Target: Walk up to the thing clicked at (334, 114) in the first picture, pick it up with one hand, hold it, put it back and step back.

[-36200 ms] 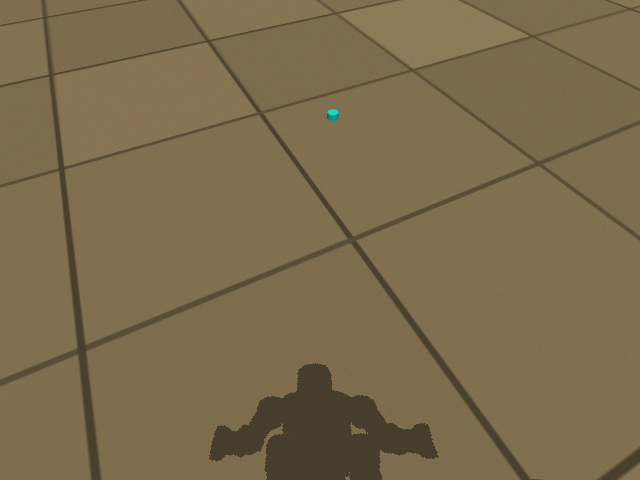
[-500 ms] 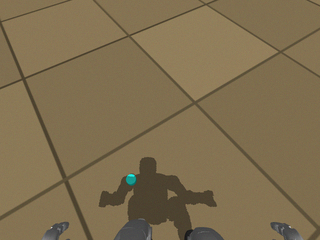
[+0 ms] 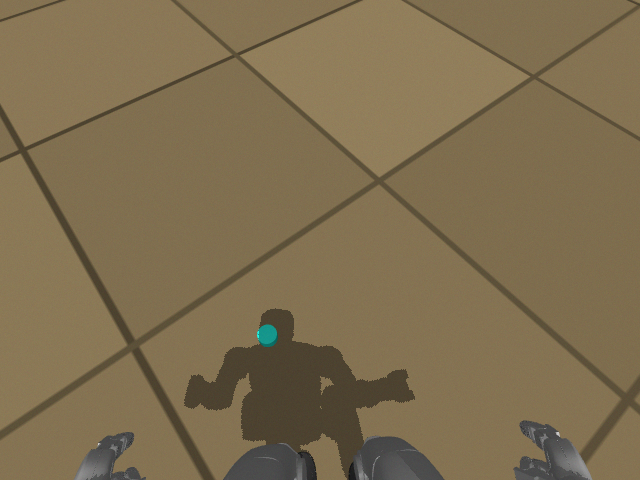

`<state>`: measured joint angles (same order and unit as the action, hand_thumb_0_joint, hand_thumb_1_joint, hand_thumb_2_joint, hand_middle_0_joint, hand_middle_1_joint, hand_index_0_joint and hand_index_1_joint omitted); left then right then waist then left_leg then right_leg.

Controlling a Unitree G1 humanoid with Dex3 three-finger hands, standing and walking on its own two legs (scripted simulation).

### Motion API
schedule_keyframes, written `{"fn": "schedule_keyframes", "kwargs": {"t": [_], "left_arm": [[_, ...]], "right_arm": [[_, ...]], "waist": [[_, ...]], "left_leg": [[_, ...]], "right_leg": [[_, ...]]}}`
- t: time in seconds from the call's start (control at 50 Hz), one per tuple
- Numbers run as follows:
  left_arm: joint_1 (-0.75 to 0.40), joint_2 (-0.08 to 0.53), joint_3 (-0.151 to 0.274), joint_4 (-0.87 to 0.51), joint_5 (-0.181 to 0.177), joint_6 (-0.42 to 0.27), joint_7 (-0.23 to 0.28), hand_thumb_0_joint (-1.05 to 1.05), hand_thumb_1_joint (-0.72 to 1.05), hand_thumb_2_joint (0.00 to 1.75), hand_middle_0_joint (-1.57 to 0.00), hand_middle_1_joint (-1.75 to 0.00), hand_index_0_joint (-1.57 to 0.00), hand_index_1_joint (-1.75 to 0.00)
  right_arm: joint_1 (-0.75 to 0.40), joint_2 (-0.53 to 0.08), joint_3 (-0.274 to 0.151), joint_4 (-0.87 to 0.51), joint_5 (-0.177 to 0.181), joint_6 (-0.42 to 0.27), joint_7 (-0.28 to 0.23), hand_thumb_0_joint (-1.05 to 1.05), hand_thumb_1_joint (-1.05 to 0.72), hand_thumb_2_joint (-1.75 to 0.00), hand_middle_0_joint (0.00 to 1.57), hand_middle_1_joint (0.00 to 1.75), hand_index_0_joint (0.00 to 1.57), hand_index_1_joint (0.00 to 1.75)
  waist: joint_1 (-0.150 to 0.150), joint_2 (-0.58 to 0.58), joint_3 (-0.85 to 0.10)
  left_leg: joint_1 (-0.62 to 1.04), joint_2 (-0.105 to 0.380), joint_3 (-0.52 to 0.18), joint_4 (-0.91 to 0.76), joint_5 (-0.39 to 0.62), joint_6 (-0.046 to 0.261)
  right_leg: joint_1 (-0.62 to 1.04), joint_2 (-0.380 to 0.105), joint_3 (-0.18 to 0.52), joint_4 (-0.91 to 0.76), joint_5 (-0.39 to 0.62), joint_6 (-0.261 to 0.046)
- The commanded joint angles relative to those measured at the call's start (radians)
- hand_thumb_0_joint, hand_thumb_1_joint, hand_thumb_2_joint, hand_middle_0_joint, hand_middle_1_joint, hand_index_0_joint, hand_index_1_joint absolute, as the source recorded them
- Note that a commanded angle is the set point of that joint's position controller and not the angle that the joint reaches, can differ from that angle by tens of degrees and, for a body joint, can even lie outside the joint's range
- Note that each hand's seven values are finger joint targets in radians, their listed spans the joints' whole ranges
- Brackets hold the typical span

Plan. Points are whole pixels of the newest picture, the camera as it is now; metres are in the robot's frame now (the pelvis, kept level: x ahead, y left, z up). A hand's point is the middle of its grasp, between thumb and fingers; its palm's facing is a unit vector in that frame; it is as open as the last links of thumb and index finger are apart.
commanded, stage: step back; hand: left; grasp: from above
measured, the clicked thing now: (267, 335) +0.49 +0.16 -0.74
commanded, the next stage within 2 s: none
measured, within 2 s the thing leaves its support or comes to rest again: neither
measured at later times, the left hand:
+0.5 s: hand out of the picture -0.01 +0.27 -0.15, palm faces +0.03 -0.94 -0.33, open 7.4 cm
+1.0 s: hand out of the picture -0.20 +0.23 -0.13, palm faces -0.04 -0.92 -0.39, open 7.4 cm
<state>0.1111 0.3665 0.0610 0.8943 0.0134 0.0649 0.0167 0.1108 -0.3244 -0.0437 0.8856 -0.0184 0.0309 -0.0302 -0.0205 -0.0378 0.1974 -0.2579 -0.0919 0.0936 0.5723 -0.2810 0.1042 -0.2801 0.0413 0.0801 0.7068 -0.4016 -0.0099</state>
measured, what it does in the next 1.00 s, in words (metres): walks backwards: right foot, then left foot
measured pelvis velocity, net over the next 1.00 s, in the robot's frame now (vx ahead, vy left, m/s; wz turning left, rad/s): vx -0.28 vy -0.03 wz -0.04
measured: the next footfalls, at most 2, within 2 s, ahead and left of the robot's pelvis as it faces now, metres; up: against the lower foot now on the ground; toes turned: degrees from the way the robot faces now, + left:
right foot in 0.02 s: +0.03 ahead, -0.10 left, +0.00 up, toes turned +4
left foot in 0.44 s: -0.11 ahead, +0.13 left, +0.00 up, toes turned +0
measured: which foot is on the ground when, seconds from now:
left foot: down 0.00-0.12, up 0.14-0.42, down 0.44-0.92, up 0.94-1.00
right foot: up 0.00-0.00, down 0.02-0.48, up 0.50-0.86, down 0.88-1.00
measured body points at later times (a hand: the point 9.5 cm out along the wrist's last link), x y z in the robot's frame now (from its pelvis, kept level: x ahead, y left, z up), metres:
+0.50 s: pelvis -0.13 +0.01 +0.00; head -0.07 +0.04 +0.44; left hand -0.01 +0.32 -0.13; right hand -0.02 -0.30 -0.11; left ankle -0.15 +0.13 -0.73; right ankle -0.01 -0.10 -0.72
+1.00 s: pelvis -0.28 -0.03 +0.00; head -0.23 -0.05 +0.45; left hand -0.20 +0.28 -0.11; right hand -0.17 -0.35 -0.12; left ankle -0.22 +0.11 -0.68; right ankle -0.27 -0.14 -0.73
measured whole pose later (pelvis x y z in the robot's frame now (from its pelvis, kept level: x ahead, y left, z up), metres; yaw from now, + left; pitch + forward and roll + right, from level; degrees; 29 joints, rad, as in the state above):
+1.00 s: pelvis -0.28 -0.03 +0.00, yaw -2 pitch -3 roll +2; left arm 0.21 0.36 0.07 0.82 0.05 0.07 -0.04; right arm 0.13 -0.41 -0.06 0.84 -0.01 0.05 -0.04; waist 0.03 0.01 0.16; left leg -0.50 -0.04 -0.07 0.96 -0.48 0.00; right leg -0.28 0.01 0.06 0.67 -0.34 -0.03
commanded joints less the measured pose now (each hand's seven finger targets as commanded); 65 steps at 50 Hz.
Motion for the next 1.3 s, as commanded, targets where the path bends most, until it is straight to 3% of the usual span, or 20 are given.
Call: {"fn": "schedule_keyframes", "kwargs": {"t": [0.0,0.06,0.12,0.24,0.4,0.42,0.46,0.5,0.56,0.72,0.82,0.86,0.88,0.9,0.92,1.0,1.04,1.14,1.22,1.28], "left_arm": [[0.085,0.178,0.063,-0.065,0.013,-0.030,0.007,0.00,0.90,0.90,-0.20,-0.30,-0.20,-0.30],[0.095,0.202,0.075,-0.075,0.015,-0.041,0.002,0.00,0.90,0.90,-0.20,-0.30,-0.20,-0.30],[-0.006,0.272,0.087,-0.154,0.020,-0.050,0.001,0.00,0.90,0.90,-0.20,-0.30,-0.20,-0.30],[-0.020,0.215,0.084,-0.194,0.026,-0.051,0.010,0.00,0.90,0.90,-0.20,-0.30,-0.20,-0.30],[0.040,0.241,0.079,-0.215,0.014,-0.009,-0.004,0.00,0.90,0.90,-0.20,-0.30,-0.20,-0.30],[0.029,0.224,0.072,-0.226,0.009,-0.003,-0.008,0.00,0.90,0.90,-0.20,-0.30,-0.20,-0.30],[-0.009,0.179,0.069,-0.250,0.009,-0.009,-0.006,0.00,0.90,0.90,-0.20,-0.30,-0.20,-0.30],[-0.061,0.237,0.094,-0.236,0.032,-0.010,0.005,0.00,0.90,0.90,-0.20,-0.30,-0.20,-0.30],[0.092,0.196,0.092,-0.172,0.001,-0.005,-0.008,0.00,0.90,0.90,-0.20,-0.30,-0.20,-0.30],[0.052,0.184,0.083,-0.200,0.013,-0.017,-0.009,0.00,0.90,0.90,-0.20,-0.30,-0.20,-0.30],[0.185,0.187,0.089,-0.125,0.020,-0.021,-0.024,0.00,0.90,0.90,-0.20,-0.30,-0.20,-0.30],[0.243,0.213,0.098,-0.095,0.031,-0.029,-0.026,0.00,0.90,0.90,-0.20,-0.30,-0.20,-0.30],[0.227,0.278,0.115,-0.111,0.043,-0.033,-0.029,0.00,0.90,0.90,-0.20,-0.30,-0.20,-0.30],[0.134,0.369,0.129,-0.155,0.033,-0.024,-0.033,0.00,0.90,0.90,-0.20,-0.30,-0.20,-0.30],[0.054,0.400,0.133,-0.196,0.040,-0.026,-0.027,0.00,0.90,0.90,-0.20,-0.30,-0.20,-0.30],[-0.048,0.237,0.097,-0.223,0.035,-0.029,-0.011,0.00,0.90,0.90,-0.20,-0.30,-0.20,-0.30],[-0.008,0.233,0.099,-0.234,0.042,-0.027,-0.011,0.00,0.90,0.90,-0.20,-0.30,-0.20,-0.30],[0.053,0.218,0.096,-0.253,0.042,-0.020,0.009,0.00,0.90,0.90,-0.20,-0.30,-0.20,-0.30],[0.042,0.198,0.072,-0.274,0.013,0.012,-0.006,0.00,0.90,0.90,-0.20,-0.30,-0.20,-0.30],[-0.039,0.232,0.094,-0.289,0.020,0.016,0.005,0.00,0.90,0.90,-0.20,-0.30,-0.20,-0.30]], "right_arm": [[-0.023,-0.287,-0.081,-0.075,0.007,-0.021,-0.014,0.00,-0.90,-0.90,0.20,0.30,0.20,0.30],[-0.046,-0.271,-0.079,-0.084,0.017,-0.023,-0.009,0.00,-0.90,-0.90,0.20,0.30,0.20,0.30],[-0.014,-0.236,-0.066,-0.065,0.010,-0.007,-0.001,0.00,-0.90,-0.90,0.20,0.30,0.20,0.30],[0.077,-0.246,-0.047,-0.046,0.017,-0.013,0.003,0.00,-0.90,-0.90,0.20,0.30,0.20,0.30],[0.145,-0.215,-0.054,-0.050,0.002,-0.030,-0.006,0.00,-0.90,-0.90,0.20,0.30,0.20,0.30],[0.147,-0.235,-0.064,-0.050,-0.011,-0.030,-0.007,0.00,-0.90,-0.90,0.20,0.30,0.20,0.30],[0.079,-0.419,-0.103,-0.079,-0.030,-0.028,0.002,0.00,-0.90,-0.90,0.20,0.30,0.20,0.30],[-0.012,-0.422,-0.103,-0.107,-0.021,-0.042,-0.005,0.00,-0.90,-0.90,0.20,0.30,0.20,0.30],[-0.065,-0.300,-0.066,-0.119,-0.024,-0.046,-0.011,0.00,-0.90,-0.90,0.20,0.30,0.20,0.30],[0.105,-0.313,-0.085,-0.121,-0.010,-0.046,-0.017,0.00,-0.90,-0.90,0.20,0.30,0.20,0.30],[0.017,-0.357,-0.094,-0.161,-0.011,-0.026,-0.010,0.00,-0.90,-0.90,0.20,0.30,0.20,0.30],[-0.011,-0.319,-0.081,-0.166,0.005,-0.016,-0.009,0.00,-0.90,-0.90,0.20,0.30,0.20,0.30],[-0.002,-0.277,-0.070,-0.176,0.012,-0.014,-0.009,0.00,-0.90,-0.90,0.20,0.30,0.20,0.30],[-0.033,-0.240,-0.066,-0.187,0.019,-0.014,-0.026,0.00,-0.90,-0.90,0.20,0.30,0.20,0.30],[-0.002,-0.281,-0.082,-0.162,0.012,-0.012,-0.038,0.00,-0.90,-0.90,0.20,0.30,0.20,0.30],[0.102,-0.254,-0.059,-0.093,0.021,-0.019,-0.024,0.00,-0.90,-0.90,0.20,0.30,0.20,0.30],[0.118,-0.252,-0.052,-0.092,0.016,-0.028,-0.029,0.00,-0.90,-0.90,0.20,0.30,0.20,0.30],[0.132,-0.230,-0.048,-0.110,0.004,-0.045,-0.029,0.00,-0.90,-0.90,0.20,0.30,0.20,0.30],[0.200,-0.255,-0.070,-0.079,-0.021,-0.052,-0.023,0.00,-0.90,-0.90,0.20,0.30,0.20,0.30],[0.059,-0.472,-0.117,-0.140,-0.031,-0.053,-0.027,0.00,-0.90,-0.90,0.20,0.30,0.20,0.30]], "waist": [[0.018,0.106,-0.249],[0.033,-0.068,-0.258],[0.036,-0.237,-0.153],[0.032,-0.025,-0.204],[0.018,-0.130,-0.326],[0.008,-0.100,-0.308],[-0.007,0.280,-0.222],[-0.015,0.265,-0.139],[0.081,0.143,-0.142],[-0.034,0.193,-0.247],[0.026,0.258,-0.292],[0.065,0.187,-0.301],[0.056,0.006,-0.271],[0.083,-0.261,-0.209],[0.075,-0.292,-0.162],[0.003,-0.133,-0.155],[0.039,-0.132,-0.176],[0.062,-0.178,-0.269],[0.030,-0.055,-0.298],[-0.007,0.304,-0.178]], "left_leg": [[0.106,0.357,-0.380,-0.136,0.411,0.009],[0.002,0.241,-0.277,0.005,0.236,-0.013],[-0.068,-0.021,-0.193,0.480,-0.334,-0.120],[-0.164,-0.040,-0.223,0.578,-0.235,-0.121],[0.019,0.048,-0.075,-0.207,0.043,-0.114],[0.095,0.084,-0.136,-0.206,0.130,-0.091],[0.098,0.455,-0.586,-0.292,0.166,0.079],[-0.134,0.547,-0.618,-0.300,0.222,0.203],[0.006,0.306,-0.275,-0.191,0.427,0.054],[0.299,0.350,-0.304,-0.084,0.503,0.142],[0.077,0.349,-0.299,-0.061,0.355,0.096],[-0.060,0.281,-0.254,0.013,0.210,0.009],[-0.216,0.169,-0.209,0.142,0.046,-0.050],[-0.251,0.002,-0.115,0.375,-0.301,-0.099],[-0.188,0.031,-0.192,0.558,-0.369,-0.111],[-0.221,-0.026,-0.227,0.621,-0.190,-0.105],[-0.219,-0.026,-0.199,0.581,-0.200,-0.118],[-0.215,0.076,-0.147,0.174,-0.248,-0.110],[0.087,0.114,-0.169,-0.212,0.176,-0.068],[-0.163,0.606,-0.715,-0.282,0.302,0.241]], "right_leg": [[0.058,-0.033,-0.003,-0.088,0.070,-0.046],[0.102,-0.101,0.125,-0.166,0.322,-0.135],[-0.076,-0.418,0.490,-0.397,0.418,-0.338],[0.072,-0.236,0.213,-0.308,0.483,-0.215],[0.261,-0.173,0.107,-0.119,0.574,-0.127],[0.124,-0.154,0.113,-0.125,0.446,-0.086],[-0.237,0.094,-0.006,0.133,-0.145,-0.005],[-0.146,0.029,0.134,0.483,-0.188,0.008],[-0.239,0.094,0.152,0.574,-0.045,-0.012],[-0.246,0.010,0.065,0.225,-0.106,0.058],[0.047,-0.030,-0.051,-0.137,0.025,0.008],[0.172,-0.051,-0.015,-0.273,0.178,-0.032],[0.191,-0.182,0.214,-0.297,0.190,-0.078],[-0.009,-0.357,0.392,-0.399,0.149,-0.232],[-0.173,-0.450,0.498,-0.439,0.139,-0.309],[-0.053,-0.209,0.114,-0.292,0.398,-0.163],[0.017,-0.207,0.113,-0.269,0.436,-0.181],[0.293,-0.286,0.155,-0.171,0.654,-0.213],[0.060,-0.171,0.065,0.010,0.411,-0.091],[-0.147,-0.018,0.125,0.525,-0.241,-0.001]]}}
